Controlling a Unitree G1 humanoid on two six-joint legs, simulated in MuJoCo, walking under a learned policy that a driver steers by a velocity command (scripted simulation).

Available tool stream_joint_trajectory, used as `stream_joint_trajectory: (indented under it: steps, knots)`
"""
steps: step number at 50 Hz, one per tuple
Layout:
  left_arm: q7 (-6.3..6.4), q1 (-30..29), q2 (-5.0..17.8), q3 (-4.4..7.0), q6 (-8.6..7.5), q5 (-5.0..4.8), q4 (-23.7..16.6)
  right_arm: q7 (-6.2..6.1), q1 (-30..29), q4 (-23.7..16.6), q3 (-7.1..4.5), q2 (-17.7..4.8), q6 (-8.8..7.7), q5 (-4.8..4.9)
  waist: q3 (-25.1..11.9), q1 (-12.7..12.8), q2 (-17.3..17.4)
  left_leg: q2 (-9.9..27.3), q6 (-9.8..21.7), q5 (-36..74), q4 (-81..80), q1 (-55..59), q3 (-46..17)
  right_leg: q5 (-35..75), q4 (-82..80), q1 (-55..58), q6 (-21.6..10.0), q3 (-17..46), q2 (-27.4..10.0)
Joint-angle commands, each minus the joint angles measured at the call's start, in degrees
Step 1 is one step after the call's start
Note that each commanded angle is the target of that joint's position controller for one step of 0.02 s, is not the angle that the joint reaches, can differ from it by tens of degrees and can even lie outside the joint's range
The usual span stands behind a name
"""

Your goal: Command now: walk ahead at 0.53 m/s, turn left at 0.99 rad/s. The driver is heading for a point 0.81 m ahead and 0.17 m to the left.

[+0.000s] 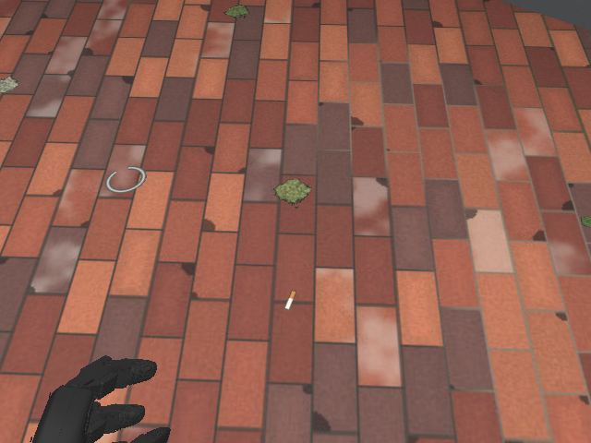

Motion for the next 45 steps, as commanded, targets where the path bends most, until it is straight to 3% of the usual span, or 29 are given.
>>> stream_joint_trajectory:
  steps: [1, 2, 3, 4, 5, 6, 9, 12, 15, 17, 18, 19, 20, 21, 23, 26, 28, 30, 33, 36, 37, 38, 39, 40, 41, 42, 43, 44, 45]
  knots:
    - [1.27, 14.26, 5.56, 3.89, -0.01, -2.09, -2.15, -0.61, -1.32, -9.08, 0.32, -5.08, 1.14, 1.66, -22.18, 10.96, -14.44, 9.27, -5.29, 2.81, 24.66, -34.07, 4.67, 17.87, -8.83, 49.06, -11.26, 24.46, -22.23]
    - [0.95, 11.61, 4.99, 3.80, 0.08, -1.83, -1.06, -0.64, -4.37, -9.76, -0.29, -5.80, 2.27, 1.10, -15.54, 9.43, -6.65, 11.51, -6.66, 4.54, 23.98, -33.15, 6.71, 22.14, -9.91, 40.53, -10.52, 17.57, -19.07]
    - [0.86, 9.50, 4.75, 3.92, 0.11, -2.04, -0.29, -0.56, -5.49, -10.93, -0.83, -5.94, 2.89, 0.55, -11.69, 7.67, -5.12, 13.41, -7.19, 5.55, 21.48, -32.79, 7.27, 23.71, -11.07, 34.70, -10.47, 12.77, -16.90]
    - [0.84, 8.71, 5.14, 4.17, -0.13, -1.76, 0.47, -0.29, -5.68, -12.00, -0.67, -4.22, 3.53, 0.65, -7.66, 6.59, -5.26, 14.84, -6.99, 5.98, 19.00, -30.82, 8.29, 23.36, -14.18, 28.17, -10.39, 8.47, -15.59]
    - [0.71, 6.79, 5.65, 4.63, -0.13, -2.24, 1.54, -0.06, -4.96, -13.27, 0.04, -1.60, 4.03, 0.88, -5.67, 4.91, -8.75, 16.26, -7.42, 5.95, 13.82, -30.08, 9.00, 22.41, -16.30, 24.42, -11.26, 5.86, -15.95]
    - [0.60, 4.63, 5.58, 4.84, -0.16, -2.88, 2.31, 0.12, -6.33, -14.21, 0.83, 0.47, 4.37, 0.79, -3.44, 4.63, -9.39, 17.31, -8.01, 5.49, 8.58, -29.60, 10.01, 24.50, -18.18, 20.98, -11.70, 2.58, -16.06]
    - [0.76, 1.60, 9.34, 6.46, 0.12, -3.23, 3.31, 1.27, -8.88, -15.00, 1.08, 0.36, 4.48, -0.08, -6.29, 4.76, -6.06, 17.62, -7.14, 18.28, -5.54, -24.07, 12.33, 27.20, -18.45, 20.84, -11.48, -5.25, -15.07]
    - [0.34, -0.14, 11.20, 7.13, 0.44, -4.62, 4.02, 2.76, -9.86, -14.31, 0.38, -1.20, 5.24, -0.42, -7.63, 4.61, -4.87, 15.65, -4.45, 27.46, -15.32, -17.42, 15.35, 26.01, -15.76, 22.75, -9.64, -11.16, -13.57]
    - [0.03, 0.03, 13.01, 7.97, 1.47, -5.88, 4.30, 3.47, -10.89, -15.02, -1.51, -4.84, 5.66, -0.31, -7.82, 3.50, -4.96, 12.63, -1.14, 23.54, -19.57, -13.32, 19.03, 32.32, -8.79, 25.51, -7.81, -13.10, -13.91]
    - [-0.15, 0.14, 12.27, 8.01, 2.88, -6.47, 4.20, 2.85, -3.87, -13.38, -3.67, -7.65, 5.27, -0.10, -10.44, -0.70, -2.64, 8.36, 2.59, 24.29, -25.71, -3.41, 21.31, 34.35, 5.95, 24.16, -5.39, -15.05, -12.35]
    - [-0.46, 3.08, 9.74, 7.33, 3.35, -5.27, 4.00, 1.55, 0.72, -12.43, -5.06, -10.45, 4.81, 0.23, -10.43, -1.88, 5.19, 8.97, 6.17, 39.09, -30.73, 6.72, 14.26, 11.61, 20.60, 13.79, -2.37, -14.32, -8.34]
    - [-0.91, 7.11, 5.14, 5.95, 3.24, -2.01, 2.08, 0.73, -4.99, -15.46, -5.52, -16.60, 4.66, -0.21, -12.12, 5.79, 20.93, 20.35, 16.25, 63.19, -28.96, 15.93, -9.30, -34.64, 40.60, -4.71, 2.19, -12.53, 2.76]
    - [-1.22, 8.89, 9.20, 5.93, 2.58, -2.79, 1.69, 1.81, -7.18, -19.15, -4.48, -14.57, 3.13, -3.13, -26.28, 4.25, 14.63, 30.27, 24.26, 42.20, -38.87, 19.65, -30.32, -34.79, 48.52, -9.55, 2.05, 3.88, 5.27]
    - [-1.34, 3.84, 11.66, 6.40, 2.11, -4.16, 1.67, 2.29, -9.55, -19.67, -3.58, -11.68, 2.06, -2.51, -22.36, 3.26, 5.86, 30.20, 20.85, 34.09, -41.99, 15.33, -26.67, -29.80, 46.79, -10.61, 0.76, 6.46, 2.88]
    - [-0.14, 2.58, 10.31, 6.22, 2.64, -2.96, 2.77, 1.44, -13.40, -18.80, -1.94, -6.67, 1.70, -0.20, -13.37, 6.10, -1.50, 25.65, 14.12, 33.38, -39.99, 4.00, -15.95, -24.18, 38.02, -8.35, 0.42, 6.19, -1.02]
    - [0.04, 4.37, 8.71, 5.94, 4.01, -2.51, 4.24, -0.50, -16.18, -18.73, -1.25, -5.89, 2.55, -2.30, -13.07, 7.99, 0.60, 20.75, 11.38, 45.72, -38.42, -6.88, -5.66, -19.92, 29.48, 2.32, 1.62, 2.84, -0.58]
    - [0.02, 5.18, 5.97, 4.90, 4.25, -2.59, 4.73, -1.27, -14.99, -17.69, -1.28, -5.95, 2.95, -2.40, -14.66, 7.58, 1.23, 19.31, 11.04, 49.50, -37.07, -7.45, -2.86, -17.88, 23.18, 4.76, 2.92, 2.10, -0.13]
    - [-0.16, 6.38, 4.70, 4.19, 4.73, -2.97, 5.57, -1.56, -15.57, -17.17, -0.77, -4.62, 3.51, -2.47, -16.16, 7.21, 2.37, 19.00, 10.34, 44.80, -36.48, -7.96, -0.94, -14.52, 18.19, 7.68, 3.48, 1.54, -0.56]
    - [-0.87, 6.82, 3.29, 3.38, 5.22, -3.08, 6.49, -0.65, -15.31, -14.86, 1.62, 1.09, 3.38, -3.59, -15.29, 6.14, 4.99, 19.29, 8.64, 29.12, -36.99, -11.65, 0.91, -10.09, 10.87, 14.73, 2.91, 0.85, -2.01]
    - [-1.48, 5.50, 6.44, 4.31, 5.01, -2.83, 5.25, -0.25, -14.69, -12.80, 0.99, -1.24, 2.96, -3.35, -9.14, 6.68, 6.62, 17.65, 4.76, 15.76, -34.77, -13.86, 2.66, -6.11, 0.23, 16.73, -0.01, -2.56, 0.79]
    - [-1.57, 4.15, 8.89, 4.74, 4.92, -2.29, 3.91, -0.64, -12.67, -12.05, 0.70, -1.62, 2.91, -3.18, -6.66, 5.67, 3.78, 15.90, 2.08, 12.89, -31.63, -13.25, 3.64, 0.94, -3.51, 14.32, -1.81, 0.84, -1.08]
    - [-1.42, 2.92, 13.02, 5.56, 4.69, -1.89, 2.40, -1.23, -9.41, -12.06, 0.53, -1.01, 2.83, -3.74, -5.89, 2.58, -5.05, 10.87, -1.26, 8.07, -24.14, -13.98, 8.04, 10.78, -6.46, 12.46, -5.02, 10.27, -7.12]
    - [-1.30, 3.23, 15.50, 6.65, 4.73, -2.47, 2.61, -1.75, -11.38, -13.14, 0.35, -0.65, 2.83, -3.94, -3.99, 2.98, -13.92, 5.66, -4.73, 7.94, -17.69, -15.87, 14.65, 5.83, -12.57, 9.31, -11.47, 20.73, -12.05]
    - [-1.02, 5.74, 14.87, 6.79, 4.65, -2.29, 2.85, -2.15, -16.08, -14.46, 0.15, -0.79, 2.76, -3.35, -2.96, 6.08, -16.45, 4.24, -5.38, 5.12, -12.94, -19.35, 13.31, 2.69, -16.42, 10.51, -15.36, 28.94, -14.44]
    - [-0.67, 9.48, 13.53, 6.73, 4.23, -1.81, 3.59, -2.30, -19.83, -15.59, -0.19, -1.15, 2.86, -2.67, -4.07, 9.00, -16.02, 4.24, -5.56, -2.60, -4.17, -23.91, 10.20, 4.65, -17.51, 14.54, -17.31, 32.64, -16.07]
    - [-0.41, 10.58, 13.34, 6.90, 3.73, -1.96, 3.73, -2.23, -19.65, -15.28, -0.50, -0.73, 3.15, -2.18, -5.63, 8.97, -13.08, 4.45, -5.92, -5.03, 2.49, -26.54, 7.93, 7.45, -16.53, 17.62, -17.50, 32.25, -15.58]
    - [0.03, 11.15, 12.96, 7.27, 3.55, -3.47, 3.97, -1.62, -17.31, -15.12, -0.51, -0.39, 2.91, -1.90, -9.44, 7.57, -9.91, 6.35, -5.59, -2.03, 2.61, -27.41, 6.32, -5.34, -16.08, 20.95, -16.00, 30.72, -13.60]
    - [0.45, 11.30, 11.80, 7.27, 3.77, -4.85, 4.10, -0.70, -17.61, -15.35, -0.26, 0.40, 2.13, -1.51, -10.25, 7.33, -8.98, 8.17, -5.01, 1.28, -3.12, -27.62, 6.01, -22.67, -17.57, 22.13, -14.09, 29.91, -11.67]
    - [0.72, 11.51, 11.51, 7.31, 4.24, -5.48, 4.17, 0.00, -19.48, -15.90, 0.05, 1.49, 1.21, -1.11, -9.01, 7.86, -10.68, 7.59, -5.09, 1.66, -9.56, -26.14, 7.96, -30.65, -19.62, 20.76, -13.30, 29.97, -10.52]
